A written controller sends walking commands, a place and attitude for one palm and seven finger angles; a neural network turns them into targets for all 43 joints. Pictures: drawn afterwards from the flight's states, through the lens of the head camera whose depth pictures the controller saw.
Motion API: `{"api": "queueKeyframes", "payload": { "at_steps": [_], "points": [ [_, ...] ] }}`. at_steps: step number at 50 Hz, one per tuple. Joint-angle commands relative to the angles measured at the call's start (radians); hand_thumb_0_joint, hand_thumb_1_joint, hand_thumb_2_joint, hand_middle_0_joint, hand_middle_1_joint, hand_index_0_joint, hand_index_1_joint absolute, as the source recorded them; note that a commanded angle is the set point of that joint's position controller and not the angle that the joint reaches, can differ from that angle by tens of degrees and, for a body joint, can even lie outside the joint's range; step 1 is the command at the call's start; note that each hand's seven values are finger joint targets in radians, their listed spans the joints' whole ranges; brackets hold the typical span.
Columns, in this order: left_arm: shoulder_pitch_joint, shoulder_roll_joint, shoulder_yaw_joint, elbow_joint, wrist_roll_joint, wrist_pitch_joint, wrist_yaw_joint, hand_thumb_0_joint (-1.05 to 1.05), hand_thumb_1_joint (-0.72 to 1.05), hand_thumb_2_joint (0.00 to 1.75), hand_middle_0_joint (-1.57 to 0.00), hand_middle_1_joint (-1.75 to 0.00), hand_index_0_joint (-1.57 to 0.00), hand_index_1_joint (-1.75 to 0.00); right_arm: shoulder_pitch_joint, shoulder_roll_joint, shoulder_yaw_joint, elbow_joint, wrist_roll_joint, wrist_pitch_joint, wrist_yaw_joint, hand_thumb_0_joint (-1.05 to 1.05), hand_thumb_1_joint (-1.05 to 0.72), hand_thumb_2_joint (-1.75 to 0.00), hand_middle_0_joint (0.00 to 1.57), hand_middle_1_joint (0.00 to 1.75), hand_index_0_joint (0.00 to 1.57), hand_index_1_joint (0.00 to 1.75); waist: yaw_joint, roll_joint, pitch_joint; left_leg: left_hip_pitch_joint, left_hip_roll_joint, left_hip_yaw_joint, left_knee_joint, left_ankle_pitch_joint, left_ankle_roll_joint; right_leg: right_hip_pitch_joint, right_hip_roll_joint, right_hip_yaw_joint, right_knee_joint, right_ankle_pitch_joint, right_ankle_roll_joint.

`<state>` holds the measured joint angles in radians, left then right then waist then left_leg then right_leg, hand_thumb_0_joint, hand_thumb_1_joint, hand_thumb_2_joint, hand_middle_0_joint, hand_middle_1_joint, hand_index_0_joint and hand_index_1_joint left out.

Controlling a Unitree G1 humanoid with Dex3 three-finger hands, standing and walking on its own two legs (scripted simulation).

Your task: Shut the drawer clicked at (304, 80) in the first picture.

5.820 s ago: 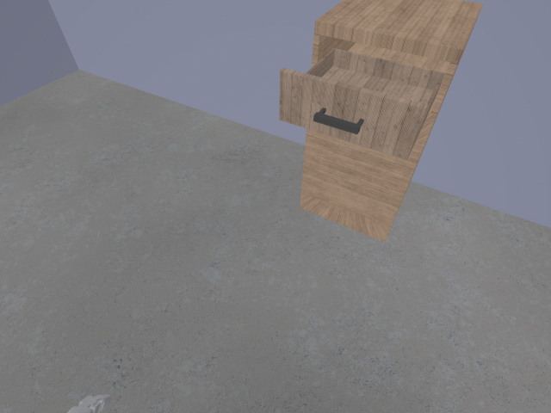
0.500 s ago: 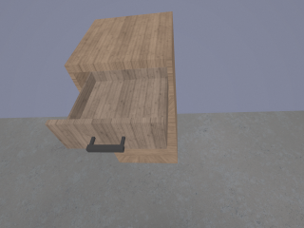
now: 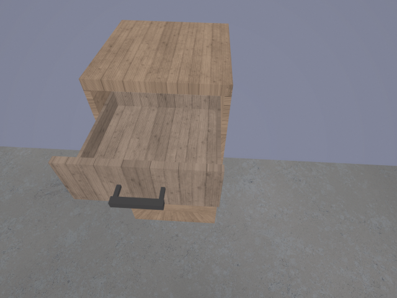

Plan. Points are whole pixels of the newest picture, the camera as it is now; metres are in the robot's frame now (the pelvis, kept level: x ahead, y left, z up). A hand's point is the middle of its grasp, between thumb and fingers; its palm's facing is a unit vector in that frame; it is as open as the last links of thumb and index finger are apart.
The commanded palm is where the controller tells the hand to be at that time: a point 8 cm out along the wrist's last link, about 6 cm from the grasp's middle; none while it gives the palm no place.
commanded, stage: come to a stop and stand still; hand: left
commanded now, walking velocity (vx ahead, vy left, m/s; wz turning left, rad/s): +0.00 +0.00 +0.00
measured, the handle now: (138, 196) +0.33 +0.18 -0.02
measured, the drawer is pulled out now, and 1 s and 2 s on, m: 0.27 0.27 0.27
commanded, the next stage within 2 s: look again from close up in 0.62 s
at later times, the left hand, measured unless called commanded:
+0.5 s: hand out of the picture -0.05 +0.16 -0.17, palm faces +0.05 -0.98 -0.20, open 7.4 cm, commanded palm none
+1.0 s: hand out of the picture -0.03 +0.17 -0.18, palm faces +0.03 -0.98 -0.19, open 7.4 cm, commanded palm none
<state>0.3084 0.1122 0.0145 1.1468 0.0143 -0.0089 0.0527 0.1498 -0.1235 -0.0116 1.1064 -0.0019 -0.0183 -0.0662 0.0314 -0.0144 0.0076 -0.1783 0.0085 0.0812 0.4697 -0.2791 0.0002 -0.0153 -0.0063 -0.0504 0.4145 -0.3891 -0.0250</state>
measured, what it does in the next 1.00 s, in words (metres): stands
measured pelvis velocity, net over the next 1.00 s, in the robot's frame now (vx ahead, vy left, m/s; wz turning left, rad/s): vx -0.02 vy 0.00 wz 0.00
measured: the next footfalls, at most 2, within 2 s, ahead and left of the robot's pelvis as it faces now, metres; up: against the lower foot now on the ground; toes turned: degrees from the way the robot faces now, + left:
left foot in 1.90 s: +0.04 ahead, +0.08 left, +0.00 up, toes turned +3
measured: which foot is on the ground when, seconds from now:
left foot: down 0.00-1.00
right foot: down 0.00-1.00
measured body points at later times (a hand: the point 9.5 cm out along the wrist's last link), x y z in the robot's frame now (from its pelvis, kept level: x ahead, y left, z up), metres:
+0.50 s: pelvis -0.02 +0.00 +0.01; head -0.01 -0.01 +0.46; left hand -0.05 +0.22 -0.15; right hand -0.06 -0.21 -0.16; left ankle -0.02 +0.12 -0.74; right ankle -0.10 -0.09 -0.74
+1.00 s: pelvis -0.02 +0.00 -0.01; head -0.02 +0.00 +0.44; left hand -0.03 +0.22 -0.17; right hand +0.01 -0.23 -0.16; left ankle -0.02 +0.12 -0.74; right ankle -0.10 -0.09 -0.74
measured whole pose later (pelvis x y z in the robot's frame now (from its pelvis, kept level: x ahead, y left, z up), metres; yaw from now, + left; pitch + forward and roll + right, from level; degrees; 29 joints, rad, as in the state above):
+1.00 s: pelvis -0.02 +0.00 -0.01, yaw +0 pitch -1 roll +0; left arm 0.34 0.13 -0.01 1.06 0.02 -0.02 0.06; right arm 0.25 -0.17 0.00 1.06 -0.01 -0.02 -0.04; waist 0.00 0.00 0.02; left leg -0.26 0.03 0.05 0.59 -0.31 0.00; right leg -0.08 0.02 -0.05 0.51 -0.41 -0.03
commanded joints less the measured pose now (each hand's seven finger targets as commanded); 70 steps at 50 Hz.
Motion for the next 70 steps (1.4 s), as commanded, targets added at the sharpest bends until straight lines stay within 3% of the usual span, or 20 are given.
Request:
{"api": "queueKeyframes", "payload": {
  "at_steps": [1, 8, 13, 24, 32, 34, 35, 36, 37, 38, 39, 41, 44, 45, 47, 49, 51, 55, 66, 70],
  "points": [
    [0.114, 0.095, 0.015, -0.002, -0.005, 0.001, 0.001, 0.00, 0.90, 0.90, -0.20, -0.30, -0.20, -0.30, 0.119, -0.100, -0.002, 0.011, -0.008, 0.003, 0.003, 0.00, -0.90, -0.90, 0.20, 0.30, 0.20, 0.30, -0.022, 0.012, 0.010, 0.095, 0.106, -0.105, -0.040, 0.553, 0.037, -0.074, -0.113, 0.055, -0.040, 0.538, 0.002],
    [0.056, 0.116, 0.011, -0.016, -0.008, 0.007, -0.009, 0.00, 0.90, 0.90, -0.20, -0.30, -0.20, -0.30, 0.124, -0.113, 0.007, 0.025, -0.011, 0.006, 0.015, 0.00, -0.90, -0.90, 0.20, 0.30, 0.20, 0.30, -0.019, -0.002, 0.065, 0.061, 0.101, -0.126, -0.124, 0.367, 0.030, -0.091, -0.115, 0.062, -0.101, 0.328, 0.002],
    [0.043, 0.129, 0.008, -0.016, -0.011, 0.007, -0.011, 0.00, 0.90, 0.90, -0.20, -0.30, -0.20, -0.30, 0.150, -0.120, 0.012, 0.043, -0.010, 0.007, 0.021, 0.00, -0.90, -0.90, 0.20, 0.30, 0.20, 0.30, -0.020, -0.002, 0.082, 0.051, 0.095, -0.132, -0.147, 0.312, 0.026, -0.092, -0.115, 0.063, -0.124, 0.273, 0.000],
    [0.091, 0.109, 0.001, 0.002, -0.011, -0.001, -0.008, 0.00, 0.90, 0.90, -0.20, -0.30, -0.20, -0.30, 0.203, -0.097, 0.008, 0.070, -0.003, 0.007, 0.021, 0.00, -0.90, -0.90, 0.20, 0.30, 0.20, 0.30, -0.028, -0.004, 0.090, 0.060, 0.089, -0.121, -0.143, 0.266, 0.026, -0.117, -0.107, 0.071, -0.145, 0.250, -0.004],
    [0.132, 0.079, -0.003, 0.020, -0.008, -0.007, -0.003, 0.00, 0.90, 0.90, -0.20, -0.30, -0.20, -0.30, 0.203, -0.080, 0.005, 0.067, -0.004, 0.004, 0.016, 0.00, -0.90, -0.90, 0.20, 0.30, 0.20, 0.30, -0.033, 0.022, 0.079, 0.078, 0.092, -0.115, -0.118, 0.306, 0.026, -0.137, -0.107, 0.078, -0.131, 0.317, -0.006],
    [0.139, 0.080, -0.002, 0.018, -0.007, -0.008, -0.002, 0.00, 0.90, 0.90, -0.20, -0.30, -0.20, -0.30, 0.206, -0.079, 0.004, 0.065, -0.002, 0.003, 0.015, 0.00, -0.90, -0.90, 0.20, 0.30, 0.20, 0.30, -0.032, -0.002, 0.084, 0.074, 0.095, -0.113, -0.114, 0.309, 0.027, -0.135, -0.103, 0.077, -0.129, 0.333, -0.004],
    [0.143, 0.075, -0.004, 0.021, -0.006, -0.008, -0.002, 0.00, 0.90, 0.90, -0.20, -0.30, -0.20, -0.30, 0.200, -0.081, 0.005, 0.064, -0.003, 0.002, 0.014, 0.00, -0.90, -0.90, 0.20, 0.30, 0.20, 0.30, -0.033, 0.013, 0.081, 0.078, 0.095, -0.112, -0.110, 0.320, 0.027, -0.138, -0.107, 0.079, -0.127, 0.349, -0.004],
    [0.179, 0.108, -0.014, 0.004, 0.017, -0.061, 0.030, 0.00, 0.90, 0.90, -0.20, -0.30, -0.20, -0.30, 0.077, -0.108, 0.012, -0.032, 0.004, -0.022, 0.039, 0.00, -0.90, -0.90, 0.20, 0.30, 0.20, 0.30, 0.008, -0.104, 0.118, -0.066, 0.085, -0.060, 0.162, 0.322, 0.002, -0.186, -0.164, 0.151, -0.118, 0.874, 0.053],
    [0.157, 0.134, -0.002, -0.038, 0.013, -0.064, 0.025, 0.00, 0.90, 0.90, -0.20, -0.30, -0.20, -0.30, 0.133, -0.066, 0.008, -0.073, -0.005, -0.009, 0.046, 0.00, -0.90, -0.90, 0.20, 0.30, 0.20, 0.30, -0.053, -0.117, 0.105, -0.122, 0.046, -0.085, 0.161, 0.000, 0.020, -0.147, -0.201, 0.131, -0.064, 0.932, 0.018],
    [0.125, 0.121, -0.008, -0.054, 0.012, -0.062, 0.017, 0.00, 0.90, 0.90, -0.20, -0.30, -0.20, -0.30, 0.159, -0.061, 0.000, -0.062, -0.012, -0.004, 0.043, 0.00, -0.90, -0.90, 0.20, 0.30, 0.20, 0.30, -0.066, -0.036, 0.085, -0.116, 0.040, -0.061, 0.143, -0.023, 0.030, -0.131, -0.196, 0.120, -0.034, 0.913, -0.016],
    [0.110, 0.143, -0.005, -0.065, 0.007, -0.059, 0.014, 0.00, 0.90, 0.90, -0.20, -0.30, -0.20, -0.30, 0.187, -0.061, 0.001, -0.054, -0.014, -0.003, 0.045, 0.00, -0.90, -0.90, 0.20, 0.30, 0.20, 0.30, -0.063, -0.031, 0.020, -0.085, 0.040, -0.040, 0.114, 0.039, 0.025, -0.100, -0.180, 0.112, -0.003, 0.852, -0.037],
    [0.114, 0.118, -0.005, -0.088, -0.001, -0.056, 0.012, 0.00, 0.90, 0.90, -0.20, -0.30, -0.20, -0.30, 0.195, -0.085, 0.000, -0.069, -0.010, -0.007, 0.042, 0.00, -0.90, -0.90, 0.20, 0.30, 0.20, 0.30, -0.064, -0.059, -0.039, -0.048, 0.050, -0.077, 0.098, 0.154, 0.034, -0.109, -0.134, 0.103, 0.024, 0.662, -0.042],
    [0.128, 0.115, -0.005, -0.106, 0.001, -0.041, 0.011, 0.00, 0.90, 0.90, -0.20, -0.30, -0.20, -0.30, 0.181, -0.107, 0.003, -0.077, -0.008, -0.012, 0.035, 0.00, -0.90, -0.90, 0.20, 0.30, 0.20, 0.30, -0.044, 0.025, 0.001, -0.025, 0.074, -0.074, 0.094, 0.299, 0.037, -0.134, -0.106, 0.090, 0.041, 0.613, -0.032],
    [0.129, 0.124, -0.003, -0.106, 0.001, -0.036, 0.011, 0.00, 0.90, 0.90, -0.20, -0.30, -0.20, -0.30, 0.176, -0.109, 0.004, -0.078, -0.007, -0.010, 0.034, 0.00, -0.90, -0.90, 0.20, 0.30, 0.20, 0.30, -0.043, 0.022, 0.015, -0.033, 0.075, -0.085, 0.095, 0.319, 0.039, -0.138, -0.099, 0.089, 0.043, 0.591, -0.031],
    [0.124, 0.128, -0.005, -0.112, 0.001, -0.026, 0.009, 0.00, 0.90, 0.90, -0.20, -0.30, -0.20, -0.30, 0.165, -0.116, 0.005, -0.084, -0.006, -0.007, 0.033, 0.00, -0.90, -0.90, 0.20, 0.30, 0.20, 0.30, -0.039, -0.005, 0.050, -0.049, 0.077, -0.088, 0.077, 0.302, 0.040, -0.151, -0.092, 0.085, 0.033, 0.519, -0.028],
    [0.110, 0.127, -0.007, -0.121, 0.000, -0.015, 0.007, 0.00, 0.90, 0.90, -0.20, -0.30, -0.20, -0.30, 0.161, -0.124, 0.008, -0.083, -0.008, -0.006, 0.033, 0.00, -0.90, -0.90, 0.20, 0.30, 0.20, 0.30, -0.034, 0.025, 0.084, -0.056, 0.080, -0.103, 0.047, 0.303, 0.044, -0.160, -0.079, 0.076, 0.026, 0.401, -0.026],
    [0.104, 0.136, -0.007, -0.126, -0.001, -0.011, 0.005, 0.00, 0.90, 0.90, -0.20, -0.30, -0.20, -0.30, 0.145, -0.128, 0.008, -0.084, -0.008, -0.003, 0.034, 0.00, -0.90, -0.90, 0.20, 0.30, 0.20, 0.30, -0.028, 0.010, 0.107, -0.075, 0.078, -0.112, 0.031, 0.258, 0.046, -0.175, -0.077, 0.080, 0.006, 0.315, -0.023],
    [0.077, 0.153, -0.006, -0.141, -0.003, -0.003, 0.001, 0.00, 0.90, 0.90, -0.20, -0.30, -0.20, -0.30, 0.141, -0.145, 0.008, -0.084, -0.010, -0.004, 0.037, 0.00, -0.90, -0.90, 0.20, 0.30, 0.20, 0.30, -0.024, 0.033, 0.084, -0.060, 0.079, -0.131, -0.001, 0.247, 0.051, -0.163, -0.075, 0.072, 0.006, 0.232, -0.017],
    [0.058, 0.173, -0.007, -0.130, -0.005, -0.002, -0.006, 0.00, 0.90, 0.90, -0.20, -0.30, -0.20, -0.30, 0.129, -0.165, 0.010, -0.071, -0.006, -0.007, 0.040, 0.00, -0.90, -0.90, 0.20, 0.30, 0.20, 0.30, -0.021, 0.015, 0.040, -0.008, 0.083, -0.139, -0.041, 0.275, 0.054, -0.146, -0.090, 0.069, -0.016, 0.218, -0.003],
    [0.076, 0.154, -0.010, -0.106, 0.003, 0.007, -0.016, 0.00, 0.90, 0.90, -0.20, -0.30, -0.20, -0.30, 0.152, -0.179, 0.002, -0.047, -0.012, 0.001, 0.040, 0.00, -0.90, -0.90, 0.20, 0.30, 0.20, 0.30, -0.031, 0.041, 0.063, -0.006, 0.123, -0.193, -0.109, 0.039, 0.079, -0.195, -0.053, 0.019, 0.022, 0.010, -0.003]
  ]
}}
